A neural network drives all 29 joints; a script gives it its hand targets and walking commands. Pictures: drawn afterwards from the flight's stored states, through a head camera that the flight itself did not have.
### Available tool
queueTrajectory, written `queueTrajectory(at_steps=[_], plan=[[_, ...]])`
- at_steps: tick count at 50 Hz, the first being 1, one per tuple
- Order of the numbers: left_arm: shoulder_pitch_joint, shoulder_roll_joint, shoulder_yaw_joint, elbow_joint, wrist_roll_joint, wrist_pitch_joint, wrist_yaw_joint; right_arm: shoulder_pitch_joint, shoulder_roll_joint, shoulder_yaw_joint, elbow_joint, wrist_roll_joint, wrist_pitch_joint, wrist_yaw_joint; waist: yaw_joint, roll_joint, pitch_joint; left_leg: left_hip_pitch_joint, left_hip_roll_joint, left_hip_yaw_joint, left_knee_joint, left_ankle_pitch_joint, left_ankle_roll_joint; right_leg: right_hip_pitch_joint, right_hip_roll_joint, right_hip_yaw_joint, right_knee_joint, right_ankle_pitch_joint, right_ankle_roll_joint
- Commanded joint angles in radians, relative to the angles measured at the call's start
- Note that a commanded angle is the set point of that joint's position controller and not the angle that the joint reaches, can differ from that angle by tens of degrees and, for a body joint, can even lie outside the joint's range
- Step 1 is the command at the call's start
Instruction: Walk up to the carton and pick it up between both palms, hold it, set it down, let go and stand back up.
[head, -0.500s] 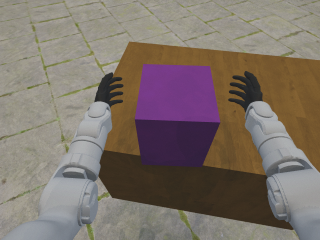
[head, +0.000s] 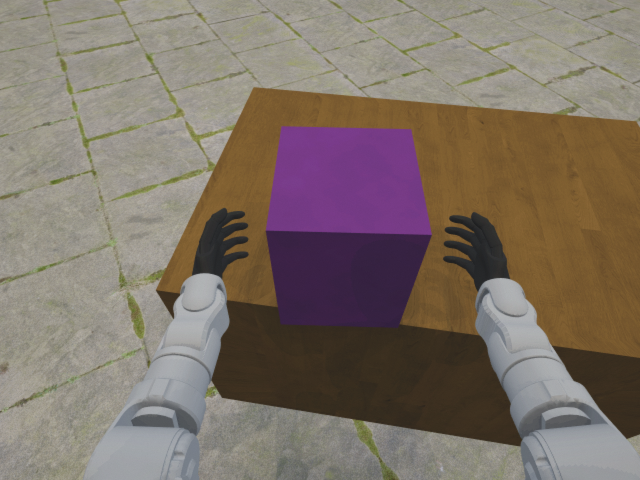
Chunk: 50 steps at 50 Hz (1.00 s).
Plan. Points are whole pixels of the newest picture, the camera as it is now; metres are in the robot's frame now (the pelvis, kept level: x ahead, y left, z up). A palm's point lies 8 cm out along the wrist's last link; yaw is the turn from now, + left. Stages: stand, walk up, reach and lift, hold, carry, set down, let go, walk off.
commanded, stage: set down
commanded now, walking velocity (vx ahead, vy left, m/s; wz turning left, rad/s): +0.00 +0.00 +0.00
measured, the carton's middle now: (342, 231) +0.49 +0.01 -0.02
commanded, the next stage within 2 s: let go in 1.72 s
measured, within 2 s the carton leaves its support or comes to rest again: neither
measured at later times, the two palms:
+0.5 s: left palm (204, 342) +0.29 +0.19 -0.03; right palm (494, 354) +0.30 -0.20 -0.02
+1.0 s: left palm (175, 384) +0.24 +0.22 -0.05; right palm (499, 409) +0.24 -0.20 -0.06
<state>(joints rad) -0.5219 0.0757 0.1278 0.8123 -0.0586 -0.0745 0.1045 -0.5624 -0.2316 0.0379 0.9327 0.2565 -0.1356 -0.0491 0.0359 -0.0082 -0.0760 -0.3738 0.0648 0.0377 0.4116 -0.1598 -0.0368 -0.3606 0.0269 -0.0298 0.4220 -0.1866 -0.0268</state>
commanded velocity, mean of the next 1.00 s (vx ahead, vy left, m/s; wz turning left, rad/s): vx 0.00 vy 0.00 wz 0.00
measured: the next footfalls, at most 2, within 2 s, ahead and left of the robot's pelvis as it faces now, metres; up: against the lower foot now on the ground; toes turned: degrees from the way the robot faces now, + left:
none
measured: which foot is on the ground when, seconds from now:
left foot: down 0.00-1.00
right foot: down 0.00-1.00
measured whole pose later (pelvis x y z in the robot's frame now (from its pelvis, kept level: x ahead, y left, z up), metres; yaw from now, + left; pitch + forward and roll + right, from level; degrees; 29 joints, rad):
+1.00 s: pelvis +0.03 +0.01 +0.00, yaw +1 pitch +1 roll +0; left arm 0.05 0.16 -0.02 0.64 -0.09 -0.22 0.09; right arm 0.00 -0.20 0.05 0.87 0.19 -0.38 0.02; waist 0.01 -0.02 0.01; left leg -0.23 0.05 0.03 0.45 -0.24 -0.03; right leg -0.21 0.01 -0.03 0.45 -0.26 -0.02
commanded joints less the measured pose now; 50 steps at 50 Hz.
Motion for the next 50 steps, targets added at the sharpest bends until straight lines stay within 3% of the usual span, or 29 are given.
queueTrajectory(at_steps=[1, 6, 8, 16, 29, 30, 33, 36, 37, 40, 41, 42, 43, 44, 45, 46, 47, 48, 49, 50], plan=[[-0.301, 0.11, 0.03, -0.117, 0.042, -0.162, -0.002, -0.347, -0.091, 0.003, -0.095, 0.013, -0.146, -0.007, 0.003, -0.038, -0.46, 0.12, -0.085, 0.005, -0.008, 0.219, 0.022, 0.311, 0.003, 0.062, 0.004, 0.368, 0.07], [-0.269, 0.085, -0.06, -0.098, -0.009, -0.23, 0.031, -0.295, -0.107, -0.024, -0.063, 0.006, -0.195, 0.009, -0.039, 0.006, -0.393, 0.229, -0.065, -0.012, 0.038, 0.149, -0.002, 0.096, 0.013, 0.027, -0.037, 0.119, 0.029], [-0.254, 0.079, -0.092, -0.111, -0.031, -0.251, 0.044, -0.276, -0.112, -0.038, -0.078, 0.001, -0.207, 0.015, -0.047, 0.021, -0.399, 0.253, -0.059, -0.021, 0.058, 0.149, -0.011, 0.043, 0.015, 0.018, -0.037, 0.08, 0.019], [-0.067, 0.069, -0.113, -0.19, -0.026, -0.308, 0.056, -0.126, -0.131, -0.029, -0.133, 0.01, -0.299, 0.045, -0.044, 0.019, -0.444, 0.274, -0.066, -0.033, 0.106, 0.263, -0.026, 0.059, 0.03, 0.013, 0.011, 0.204, 0.02], [0.113, 0.066, -0.108, -0.106, -0.027, -0.43, 0.037, 0.06, -0.097, 0.012, -0.084, 0.008, -0.428, 0.079, -0.018, -0.017, -0.314, 0.189, -0.075, -0.013, 0.112, 0.152, -0.004, 0.048, 0.011, 0.047, 0.043, 0.134, 0.017], [0.265, 0.076, -0.08, -0.122, -0.005, -0.423, 0.03, 0.194, -0.096, 0.026, -0.061, 0.0, -0.43, 0.083, 0.001, -0.026, -0.308, 0.218, -0.071, -0.009, 0.093, 0.156, -0.001, 0.095, 0.012, 0.043, 0.018, 0.129, 0.014], [0.235, 0.099, -0.086, -0.152, -0.016, -0.387, 0.009, 0.184, -0.104, -0.005, -0.073, -0.019, -0.432, 0.075, -0.03, -0.029, -0.293, 0.213, -0.072, -0.001, 0.07, 0.136, -0.002, 0.097, 0.009, 0.041, -0.003, 0.119, 0.011], [0.251, 0.13, -0.09, -0.19, -0.033, -0.351, 0.0, 0.193, -0.097, -0.003, -0.127, -0.029, -0.414, 0.068, -0.018, -0.046, -0.251, 0.186, -0.076, 0.011, 0.052, 0.071, 0.013, 0.143, -0.002, 0.053, -0.008, 0.105, 0.017], [0.238, 0.139, -0.1, -0.216, -0.041, -0.342, 0.001, 0.199, -0.095, -0.017, -0.152, -0.041, -0.403, 0.065, -0.033, -0.043, -0.233, 0.168, -0.077, 0.01, 0.044, 0.053, 0.013, 0.148, -0.007, 0.055, -0.014, 0.098, 0.019], [0.273, 0.15, -0.125, -0.244, -0.061, -0.297, -0.001, 0.264, -0.082, -0.027, -0.172, -0.063, -0.363, 0.068, -0.034, -0.043, -0.199, 0.176, -0.075, 0.012, 0.027, 0.018, 0.01, 0.159, -0.01, 0.054, -0.023, 0.06, 0.011], [0.299, 0.151, -0.134, -0.24, -0.053, -0.274, -0.004, 0.284, -0.082, -0.029, -0.171, -0.071, -0.347, 0.069, -0.035, -0.041, -0.181, 0.182, -0.077, 0.008, 0.024, 0.026, 0.008, 0.162, -0.014, 0.056, -0.033, 0.064, 0.011], [0.267, 0.171, -0.127, -0.349, -0.072, -0.274, 0.006, 0.258, -0.091, -0.049, -0.274, -0.057, -0.347, 0.07, -0.024, -0.019, -0.232, 0.192, -0.073, 0.01, 0.021, 0.057, 0.004, 0.184, -0.015, 0.053, -0.025, 0.087, 0.011], [0.329, 0.145, -0.155, -0.292, -0.058, -0.251, 0.005, 0.321, -0.094, -0.045, -0.198, -0.074, -0.328, 0.071, -0.043, -0.005, -0.179, 0.2, -0.075, 0.009, 0.025, 0.069, -0.004, 0.168, -0.013, 0.049, -0.029, 0.094, 0.005], [0.325, 0.161, -0.135, -0.387, -0.073, -0.26, 0.009, 0.336, -0.079, -0.054, -0.289, -0.056, -0.339, 0.073, -0.028, -0.01, -0.239, 0.227, -0.072, 0.008, 0.031, 0.12, -0.004, 0.187, -0.012, 0.044, -0.02, 0.132, 0.012], [0.411, 0.123, -0.166, -0.2, -0.023, -0.196, -0.009, 0.381, -0.073, -0.009, -0.113, -0.095, -0.297, 0.071, -0.048, -0.004, -0.127, 0.232, -0.075, 0.012, 0.028, 0.108, -0.006, 0.179, -0.015, 0.047, -0.04, 0.142, 0.001], [0.364, 0.166, -0.115, -0.393, -0.056, -0.21, -0.01, 0.375, -0.059, -0.028, -0.289, -0.048, -0.307, 0.069, -0.016, -0.016, -0.215, 0.238, -0.077, 0.01, 0.02, 0.145, 0.001, 0.228, -0.02, 0.049, -0.033, 0.184, 0.017], [0.443, 0.142, -0.148, -0.29, -0.027, -0.181, -0.017, 0.421, -0.073, -0.012, -0.167, -0.069, -0.289, 0.067, -0.032, 0.001, -0.139, 0.251, -0.074, 0.011, 0.022, 0.158, -0.006, 0.211, -0.02, 0.052, -0.039, 0.202, 0.013], [0.458, 0.133, -0.131, -0.302, -0.014, -0.154, -0.028, 0.441, -0.074, -0.011, -0.163, -0.067, -0.281, 0.065, -0.034, 0.013, -0.144, 0.285, -0.073, 0.006, 0.016, 0.198, -0.015, 0.216, -0.021, 0.047, -0.051, 0.231, 0.011], [0.474, 0.158, -0.117, -0.415, -0.025, -0.162, -0.027, 0.456, -0.078, -0.019, -0.26, -0.046, -0.297, 0.062, -0.012, 0.008, -0.19, 0.307, -0.073, 0.008, 0.02, 0.247, -0.011, 0.241, -0.02, 0.047, -0.045, 0.274, 0.019], [0.527, 0.136, -0.137, -0.327, 0.007, -0.131, -0.036, 0.481, -0.093, -0.01, -0.175, -0.068, -0.283, 0.059, -0.031, 0.019, -0.126, 0.326, -0.073, 0.003, 0.023, 0.268, -0.021, 0.221, -0.013, 0.042, -0.056, 0.291, 0.013]])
